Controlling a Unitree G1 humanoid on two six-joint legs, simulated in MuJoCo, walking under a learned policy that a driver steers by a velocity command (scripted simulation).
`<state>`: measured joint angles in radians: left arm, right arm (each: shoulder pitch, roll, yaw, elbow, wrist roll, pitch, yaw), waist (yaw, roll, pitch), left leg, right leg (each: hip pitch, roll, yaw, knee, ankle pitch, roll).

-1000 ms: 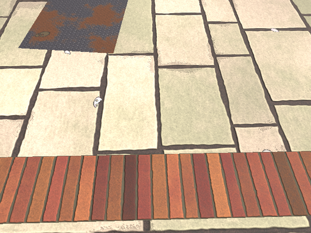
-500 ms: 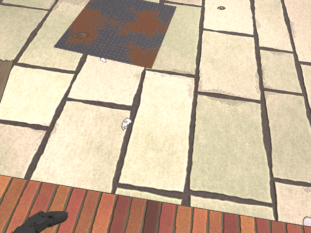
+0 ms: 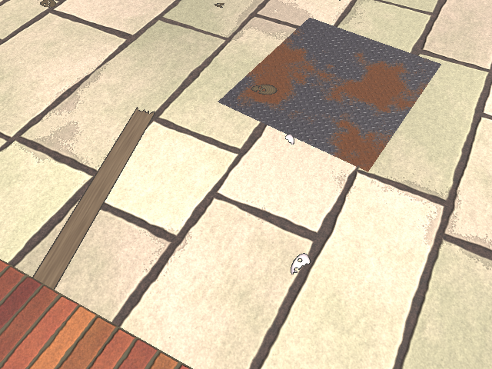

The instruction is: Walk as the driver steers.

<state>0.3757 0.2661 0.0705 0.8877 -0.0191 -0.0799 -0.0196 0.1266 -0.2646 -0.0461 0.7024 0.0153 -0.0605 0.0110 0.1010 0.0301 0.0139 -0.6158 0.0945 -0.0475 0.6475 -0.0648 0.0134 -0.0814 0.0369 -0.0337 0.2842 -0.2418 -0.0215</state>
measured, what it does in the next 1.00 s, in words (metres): goes down, turning right: left foot, then right foot 0.14 m lower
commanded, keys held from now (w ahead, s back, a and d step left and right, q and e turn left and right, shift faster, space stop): w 0.14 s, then w+e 0.86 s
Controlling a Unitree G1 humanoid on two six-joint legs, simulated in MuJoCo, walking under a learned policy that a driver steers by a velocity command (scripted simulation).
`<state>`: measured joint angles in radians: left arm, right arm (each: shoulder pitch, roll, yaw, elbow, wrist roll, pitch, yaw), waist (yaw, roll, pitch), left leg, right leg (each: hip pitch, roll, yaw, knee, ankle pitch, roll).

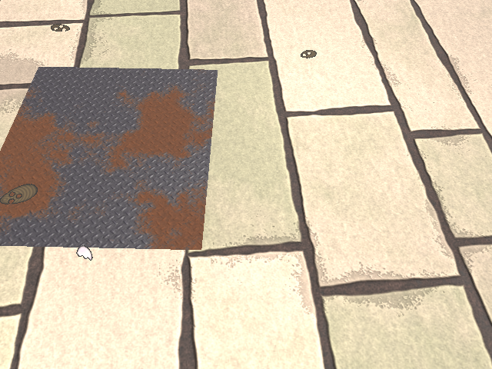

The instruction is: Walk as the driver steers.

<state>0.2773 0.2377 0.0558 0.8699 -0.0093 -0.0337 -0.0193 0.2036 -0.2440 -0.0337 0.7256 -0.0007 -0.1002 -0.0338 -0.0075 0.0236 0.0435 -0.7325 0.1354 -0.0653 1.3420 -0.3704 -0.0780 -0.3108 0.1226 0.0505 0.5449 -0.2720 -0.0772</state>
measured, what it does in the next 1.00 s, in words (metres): walks ahead: left foot, then right foot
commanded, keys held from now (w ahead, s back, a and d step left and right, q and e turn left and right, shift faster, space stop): w+e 0.18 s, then w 0.82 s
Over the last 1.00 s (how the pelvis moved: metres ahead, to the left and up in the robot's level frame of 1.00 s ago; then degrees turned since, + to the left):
0.54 -0.10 -0.16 -27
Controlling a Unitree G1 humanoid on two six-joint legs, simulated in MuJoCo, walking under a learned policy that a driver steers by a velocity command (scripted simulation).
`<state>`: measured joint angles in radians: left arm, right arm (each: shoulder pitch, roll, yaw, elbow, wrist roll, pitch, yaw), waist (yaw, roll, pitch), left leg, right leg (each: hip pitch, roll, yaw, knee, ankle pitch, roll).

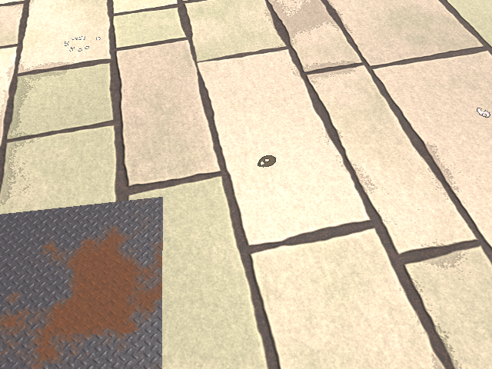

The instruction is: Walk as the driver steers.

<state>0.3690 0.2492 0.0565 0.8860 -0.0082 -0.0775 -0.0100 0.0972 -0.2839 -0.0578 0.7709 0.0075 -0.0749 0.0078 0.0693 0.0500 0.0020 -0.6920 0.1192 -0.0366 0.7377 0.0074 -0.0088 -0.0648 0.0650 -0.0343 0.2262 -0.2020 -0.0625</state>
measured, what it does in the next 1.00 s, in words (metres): walks ahead: left foot, then right foot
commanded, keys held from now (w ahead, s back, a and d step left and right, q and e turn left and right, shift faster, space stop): w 0.54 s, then w+q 0.46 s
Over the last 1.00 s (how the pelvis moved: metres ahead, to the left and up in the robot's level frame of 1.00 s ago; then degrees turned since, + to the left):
0.52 -0.06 0.02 -12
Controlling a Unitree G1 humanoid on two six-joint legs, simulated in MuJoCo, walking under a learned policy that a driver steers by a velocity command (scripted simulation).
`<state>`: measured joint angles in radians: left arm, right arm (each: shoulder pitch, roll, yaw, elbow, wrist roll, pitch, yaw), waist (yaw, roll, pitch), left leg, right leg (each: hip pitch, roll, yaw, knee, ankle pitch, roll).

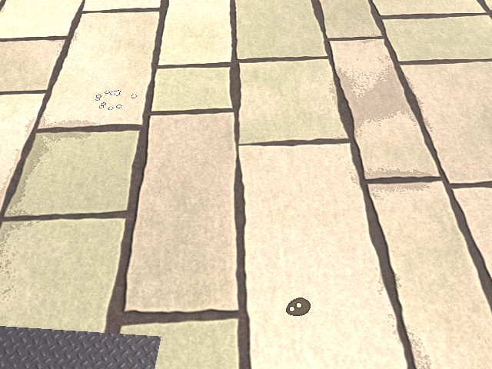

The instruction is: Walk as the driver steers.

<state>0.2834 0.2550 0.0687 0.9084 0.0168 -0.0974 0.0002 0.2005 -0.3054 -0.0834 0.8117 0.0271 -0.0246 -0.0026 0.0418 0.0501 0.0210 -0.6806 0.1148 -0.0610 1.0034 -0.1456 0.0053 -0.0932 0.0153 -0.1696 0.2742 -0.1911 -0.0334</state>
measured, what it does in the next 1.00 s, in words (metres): walks ahead, turning left: left foot, then right foot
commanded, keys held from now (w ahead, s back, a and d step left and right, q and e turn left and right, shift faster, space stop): w+q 0.62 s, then q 0.14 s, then e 0.24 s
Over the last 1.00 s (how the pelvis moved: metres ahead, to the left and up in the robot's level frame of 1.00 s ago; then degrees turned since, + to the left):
0.55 0.00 0.00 12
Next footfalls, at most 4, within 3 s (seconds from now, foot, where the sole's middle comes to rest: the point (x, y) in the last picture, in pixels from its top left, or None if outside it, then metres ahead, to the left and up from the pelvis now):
0.24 left None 0.29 0.16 -0.78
0.74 right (251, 320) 0.63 0.06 -0.78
1.08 left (172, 359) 0.52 0.27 -0.78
1.38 right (265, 327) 0.61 0.02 -0.78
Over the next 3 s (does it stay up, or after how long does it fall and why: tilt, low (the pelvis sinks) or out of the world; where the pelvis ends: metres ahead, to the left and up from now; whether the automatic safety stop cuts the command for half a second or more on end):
stays up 0.55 0.08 -0.01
